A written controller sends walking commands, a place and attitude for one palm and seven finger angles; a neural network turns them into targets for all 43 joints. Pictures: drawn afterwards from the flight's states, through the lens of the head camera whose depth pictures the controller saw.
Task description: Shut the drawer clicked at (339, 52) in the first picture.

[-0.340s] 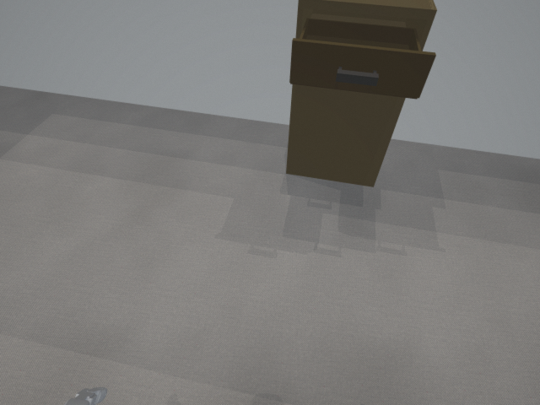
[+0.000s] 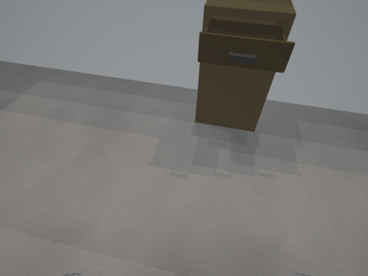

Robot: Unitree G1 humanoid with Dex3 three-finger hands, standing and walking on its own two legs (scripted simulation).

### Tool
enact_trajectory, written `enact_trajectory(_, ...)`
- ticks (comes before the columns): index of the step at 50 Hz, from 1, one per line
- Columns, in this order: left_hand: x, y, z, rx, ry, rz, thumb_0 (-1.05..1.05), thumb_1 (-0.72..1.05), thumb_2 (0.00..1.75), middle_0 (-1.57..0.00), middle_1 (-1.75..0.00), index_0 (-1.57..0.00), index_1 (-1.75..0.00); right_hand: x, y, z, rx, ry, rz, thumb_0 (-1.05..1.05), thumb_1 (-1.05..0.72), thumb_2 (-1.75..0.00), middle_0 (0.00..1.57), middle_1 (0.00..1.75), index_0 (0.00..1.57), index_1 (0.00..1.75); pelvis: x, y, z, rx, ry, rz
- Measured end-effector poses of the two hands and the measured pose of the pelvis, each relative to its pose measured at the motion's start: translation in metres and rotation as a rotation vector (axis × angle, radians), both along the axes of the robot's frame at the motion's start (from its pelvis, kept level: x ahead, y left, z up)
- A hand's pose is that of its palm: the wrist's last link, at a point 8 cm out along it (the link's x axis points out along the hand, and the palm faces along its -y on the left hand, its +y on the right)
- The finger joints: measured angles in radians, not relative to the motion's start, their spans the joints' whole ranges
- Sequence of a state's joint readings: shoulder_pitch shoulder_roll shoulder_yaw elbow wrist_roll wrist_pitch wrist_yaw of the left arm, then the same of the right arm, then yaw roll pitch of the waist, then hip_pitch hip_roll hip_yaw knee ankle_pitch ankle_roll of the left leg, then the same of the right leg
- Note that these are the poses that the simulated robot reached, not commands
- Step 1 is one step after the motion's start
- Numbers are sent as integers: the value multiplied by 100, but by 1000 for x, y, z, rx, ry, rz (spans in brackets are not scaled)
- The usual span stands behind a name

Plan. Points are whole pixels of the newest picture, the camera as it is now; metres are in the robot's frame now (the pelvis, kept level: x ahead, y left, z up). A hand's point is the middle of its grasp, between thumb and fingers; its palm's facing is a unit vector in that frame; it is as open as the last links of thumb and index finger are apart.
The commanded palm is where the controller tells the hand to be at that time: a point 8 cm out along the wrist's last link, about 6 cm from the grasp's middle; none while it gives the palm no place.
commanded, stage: stand and wait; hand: left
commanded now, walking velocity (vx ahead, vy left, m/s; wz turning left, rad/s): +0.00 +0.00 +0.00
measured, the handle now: (242, 56) +1.05 -0.21 -0.01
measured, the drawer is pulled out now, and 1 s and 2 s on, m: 0.28 0.28 0.28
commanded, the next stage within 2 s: look at it before walking up in 0.58 s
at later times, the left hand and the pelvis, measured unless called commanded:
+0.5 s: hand out of the picture +0.06 +0.24 -0.15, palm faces -0.03 -0.94 -0.34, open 7.4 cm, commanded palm none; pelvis -0.01 -0.01 +0.00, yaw +0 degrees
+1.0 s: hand out of the picture +0.06 +0.23 -0.15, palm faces -0.04 -0.94 -0.33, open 7.4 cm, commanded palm none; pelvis -0.01 -0.01 +0.00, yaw -1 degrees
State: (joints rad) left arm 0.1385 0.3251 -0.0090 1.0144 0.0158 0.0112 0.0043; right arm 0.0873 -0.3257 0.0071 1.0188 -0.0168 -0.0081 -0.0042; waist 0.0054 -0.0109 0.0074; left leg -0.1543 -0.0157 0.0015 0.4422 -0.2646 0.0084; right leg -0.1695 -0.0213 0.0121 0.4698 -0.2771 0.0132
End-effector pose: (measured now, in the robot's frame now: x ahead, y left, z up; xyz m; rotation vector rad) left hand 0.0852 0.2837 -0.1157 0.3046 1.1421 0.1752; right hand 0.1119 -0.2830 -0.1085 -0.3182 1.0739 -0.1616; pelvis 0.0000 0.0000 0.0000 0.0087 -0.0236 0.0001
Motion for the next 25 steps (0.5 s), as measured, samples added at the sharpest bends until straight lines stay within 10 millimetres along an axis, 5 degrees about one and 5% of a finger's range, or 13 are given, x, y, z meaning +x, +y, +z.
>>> enact_trajectory(12,-32,2,-1,19,80,25,1,90,90,-20,-30,-21,-30,-45,-19,-7,-16,112,-45,0,-90,-90,20,30,21,30,-7,-7,2,-1,-5,-1)
enact_trajectory(25,-30,-3,2,19,66,11,1,90,90,-20,-30,-21,-30,-66,-22,-9,-6,140,-63,0,-90,-90,20,30,21,30,-15,-12,4,-2,-7,-6)
